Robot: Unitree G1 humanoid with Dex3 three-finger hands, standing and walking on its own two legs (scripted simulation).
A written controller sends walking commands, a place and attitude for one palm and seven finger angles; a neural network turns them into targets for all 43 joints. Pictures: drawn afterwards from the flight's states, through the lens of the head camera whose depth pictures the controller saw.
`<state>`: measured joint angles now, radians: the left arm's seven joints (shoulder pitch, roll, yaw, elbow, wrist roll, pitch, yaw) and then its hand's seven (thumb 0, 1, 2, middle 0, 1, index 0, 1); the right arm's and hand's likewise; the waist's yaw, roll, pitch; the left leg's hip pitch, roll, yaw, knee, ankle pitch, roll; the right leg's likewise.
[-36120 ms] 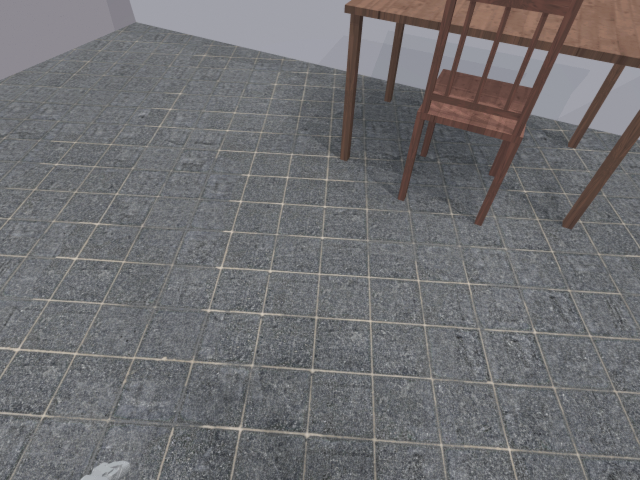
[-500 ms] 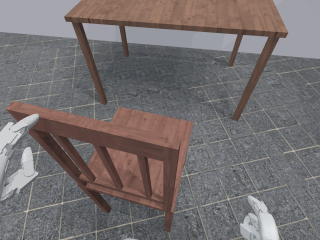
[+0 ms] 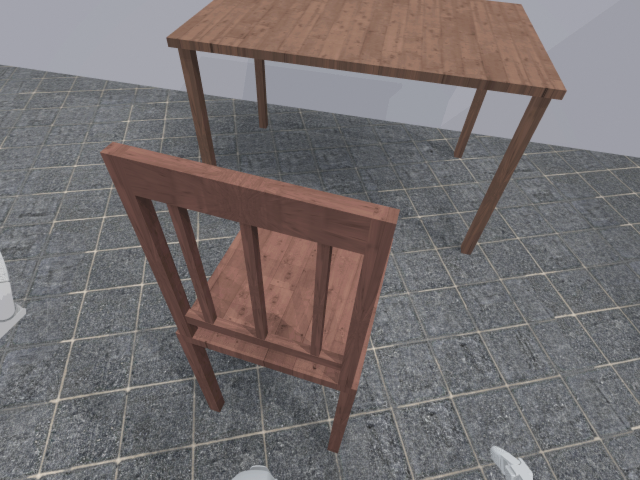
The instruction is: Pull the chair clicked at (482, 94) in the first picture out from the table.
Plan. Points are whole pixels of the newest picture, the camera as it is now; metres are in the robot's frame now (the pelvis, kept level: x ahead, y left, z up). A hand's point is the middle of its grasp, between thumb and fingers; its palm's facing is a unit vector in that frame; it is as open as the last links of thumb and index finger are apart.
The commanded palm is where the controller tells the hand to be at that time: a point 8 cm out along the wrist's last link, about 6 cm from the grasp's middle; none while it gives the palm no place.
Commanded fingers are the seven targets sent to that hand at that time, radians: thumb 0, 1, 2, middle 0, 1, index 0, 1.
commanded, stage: stop stepping back and stand still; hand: left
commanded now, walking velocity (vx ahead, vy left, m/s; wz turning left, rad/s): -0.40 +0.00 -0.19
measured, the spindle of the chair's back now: (256, 287) +0.41 +0.12 -0.04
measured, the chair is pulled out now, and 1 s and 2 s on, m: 0.68 0.68 0.68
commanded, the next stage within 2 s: let the arm hang, fingers relaxed in 0.76 s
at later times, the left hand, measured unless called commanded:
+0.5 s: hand out of the picture +0.11 +0.28 +0.21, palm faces +0.43 -0.75 -0.50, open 7.4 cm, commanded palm +0.06 +0.31 +0.20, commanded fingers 0.00 0.90 0.90 -0.20 -0.30 -0.20 -0.30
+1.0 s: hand out of the picture +0.12 +0.26 +0.01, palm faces +0.16 -0.90 -0.40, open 7.4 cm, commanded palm none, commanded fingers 0.00 0.90 0.90 -0.20 -0.30 -0.20 -0.30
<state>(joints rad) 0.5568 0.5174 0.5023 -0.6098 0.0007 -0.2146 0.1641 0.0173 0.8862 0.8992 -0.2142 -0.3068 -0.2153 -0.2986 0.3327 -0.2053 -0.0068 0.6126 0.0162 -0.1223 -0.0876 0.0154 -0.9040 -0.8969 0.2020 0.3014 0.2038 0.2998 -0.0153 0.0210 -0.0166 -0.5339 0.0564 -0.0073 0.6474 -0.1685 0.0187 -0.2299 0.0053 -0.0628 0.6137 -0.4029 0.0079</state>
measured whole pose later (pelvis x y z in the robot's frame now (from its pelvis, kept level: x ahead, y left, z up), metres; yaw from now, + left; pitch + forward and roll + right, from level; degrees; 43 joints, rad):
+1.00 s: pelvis -0.10 +0.03 +0.01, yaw +0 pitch +0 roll -1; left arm 0.26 0.31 0.15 0.21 0.02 0.00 0.03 0.00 0.90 0.90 -0.19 -0.30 -0.20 -0.30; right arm 0.22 -0.23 -0.02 0.80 -0.03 -0.06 -0.01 0.01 -0.91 -0.90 0.20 0.30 0.20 0.30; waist -0.01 0.06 -0.05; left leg -0.37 -0.01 -0.01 0.61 -0.25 0.02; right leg -0.32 -0.03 0.00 0.57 -0.26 0.04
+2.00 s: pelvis -0.08 +0.00 +0.02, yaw -2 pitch -1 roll +0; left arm 0.30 0.15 -0.02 1.04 0.00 0.00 0.03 0.01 0.93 0.90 -0.20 -0.30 -0.20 -0.30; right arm 0.35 -0.13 0.00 1.05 -0.02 0.00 -0.03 0.01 -0.91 -0.90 0.20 0.30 0.20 0.30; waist -0.01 0.02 0.04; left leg -0.24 0.02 0.00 0.46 -0.21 -0.01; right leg -0.21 0.00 0.01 0.47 -0.24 0.00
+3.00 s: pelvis -0.07 +0.00 +0.02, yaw -2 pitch -1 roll +0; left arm 0.31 0.14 -0.01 1.06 0.00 -0.01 0.03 0.01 0.91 0.90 -0.20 -0.30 -0.20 -0.30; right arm 0.34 -0.13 0.00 1.07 -0.01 -0.01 -0.03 0.01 -0.91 -0.90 0.20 0.30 0.20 0.30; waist 0.00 0.01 0.05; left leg -0.21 0.01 0.01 0.44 -0.22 -0.01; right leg -0.19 0.00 0.02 0.46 -0.25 0.00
